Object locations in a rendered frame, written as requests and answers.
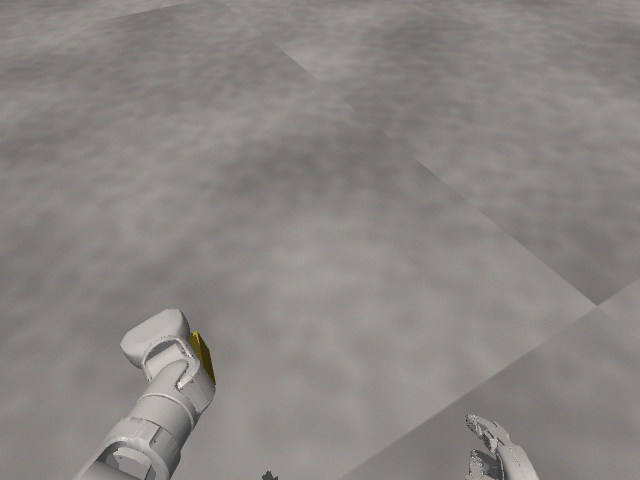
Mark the left robot hand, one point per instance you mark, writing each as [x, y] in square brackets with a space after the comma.
[170, 322]

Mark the left robot arm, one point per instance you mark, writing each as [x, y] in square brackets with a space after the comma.
[146, 444]

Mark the right robot hand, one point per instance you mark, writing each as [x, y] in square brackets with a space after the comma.
[512, 461]

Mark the cube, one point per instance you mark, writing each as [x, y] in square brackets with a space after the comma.
[203, 353]

